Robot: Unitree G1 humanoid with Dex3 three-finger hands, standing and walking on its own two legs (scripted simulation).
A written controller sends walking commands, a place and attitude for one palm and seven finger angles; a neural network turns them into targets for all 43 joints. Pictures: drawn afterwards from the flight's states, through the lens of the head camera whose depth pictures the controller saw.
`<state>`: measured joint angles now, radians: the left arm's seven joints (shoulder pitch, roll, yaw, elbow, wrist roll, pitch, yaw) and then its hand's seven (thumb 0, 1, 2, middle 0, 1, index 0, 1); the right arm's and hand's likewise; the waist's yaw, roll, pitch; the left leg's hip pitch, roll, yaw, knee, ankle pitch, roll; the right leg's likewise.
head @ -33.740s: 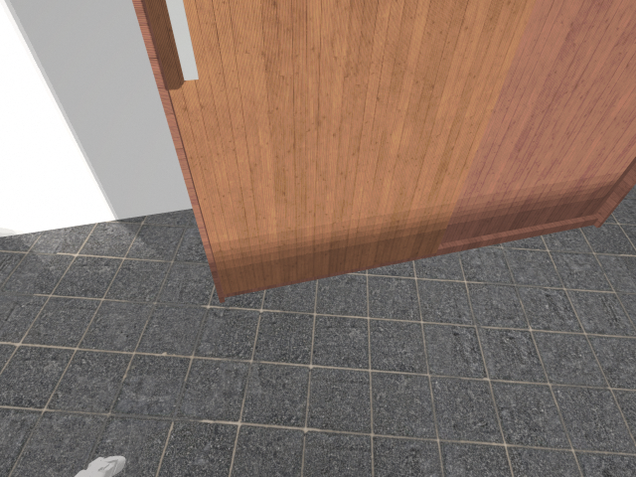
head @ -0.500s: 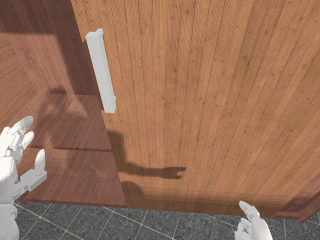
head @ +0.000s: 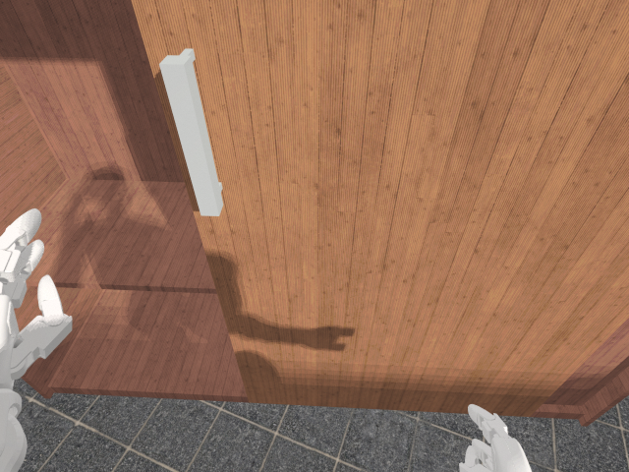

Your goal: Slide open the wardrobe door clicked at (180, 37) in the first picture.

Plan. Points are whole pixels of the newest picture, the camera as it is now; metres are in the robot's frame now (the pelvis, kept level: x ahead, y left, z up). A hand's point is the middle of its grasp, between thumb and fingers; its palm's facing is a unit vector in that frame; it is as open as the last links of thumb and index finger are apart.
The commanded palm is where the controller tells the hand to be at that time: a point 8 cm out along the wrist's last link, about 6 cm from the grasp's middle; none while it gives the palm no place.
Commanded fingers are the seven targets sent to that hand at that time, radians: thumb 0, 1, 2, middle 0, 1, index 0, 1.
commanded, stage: step back with the hand held close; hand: left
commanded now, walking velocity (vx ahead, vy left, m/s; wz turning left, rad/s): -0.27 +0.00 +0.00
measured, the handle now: (201, 138) +0.46 +0.22 +0.22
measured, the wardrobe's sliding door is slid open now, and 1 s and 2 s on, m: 0.66 0.66 0.66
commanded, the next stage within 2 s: stop stepping back and stand still in 1.06 s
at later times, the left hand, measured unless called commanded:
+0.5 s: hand (0, 389) +0.13 +0.30 +0.16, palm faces +0.46 -0.75 -0.47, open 7.4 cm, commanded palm +0.07 +0.32 +0.17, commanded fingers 0.00 0.90 0.90 -0.20 -0.30 -0.20 -0.30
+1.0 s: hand out of the picture +0.06 +0.30 +0.15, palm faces +0.45 -0.76 -0.48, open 7.4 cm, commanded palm +0.00 +0.32 +0.17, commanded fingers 0.00 0.90 0.90 -0.20 -0.30 -0.20 -0.30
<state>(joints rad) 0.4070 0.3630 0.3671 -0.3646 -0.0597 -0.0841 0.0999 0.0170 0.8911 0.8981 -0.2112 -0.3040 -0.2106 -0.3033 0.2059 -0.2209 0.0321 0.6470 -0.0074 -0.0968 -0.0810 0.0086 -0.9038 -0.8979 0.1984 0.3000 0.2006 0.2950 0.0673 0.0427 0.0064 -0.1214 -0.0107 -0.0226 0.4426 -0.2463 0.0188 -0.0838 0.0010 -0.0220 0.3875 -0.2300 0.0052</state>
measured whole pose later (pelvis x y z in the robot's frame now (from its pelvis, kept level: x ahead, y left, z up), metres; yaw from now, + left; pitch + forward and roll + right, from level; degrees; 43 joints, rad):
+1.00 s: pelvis -0.14 +0.02 -0.01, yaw +0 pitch +4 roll -3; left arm 0.48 0.41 0.44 -0.46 -0.03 -0.27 0.13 0.01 0.89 0.90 -0.21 -0.30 -0.21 -0.30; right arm 0.13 -0.20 0.00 0.65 -0.01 -0.13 -0.07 0.01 -0.90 -0.90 0.20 0.30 0.20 0.30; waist 0.07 0.03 0.02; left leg -0.53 0.05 0.04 0.45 0.01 0.05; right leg -0.13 0.08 0.04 0.45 -0.36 0.01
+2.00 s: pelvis -0.22 +0.07 -0.02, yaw +0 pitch -2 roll +0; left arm 0.46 0.36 0.37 -0.43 -0.01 -0.18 0.15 0.02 0.89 0.90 -0.21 -0.30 -0.21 -0.30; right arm 0.25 -0.23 -0.02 0.66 -0.01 -0.14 -0.08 0.01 -0.91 -0.90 0.20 0.30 0.20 0.29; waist 0.02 -0.05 0.00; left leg -0.29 0.04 0.07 0.61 -0.28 0.00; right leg -0.22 -0.03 -0.06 0.62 -0.36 0.00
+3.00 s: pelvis -0.25 +0.08 -0.01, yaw +2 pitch +0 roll -1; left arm 0.26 0.28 0.02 1.08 0.02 0.02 0.00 0.01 0.92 0.90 -0.20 -0.30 -0.20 -0.30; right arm 0.23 -0.22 -0.01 1.05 -0.02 0.03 -0.01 0.00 -0.91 -0.90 0.20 0.30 0.20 0.29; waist 0.00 0.03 0.05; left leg -0.32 0.02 0.03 0.51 -0.18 0.02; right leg -0.22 -0.04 -0.11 0.49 -0.26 0.00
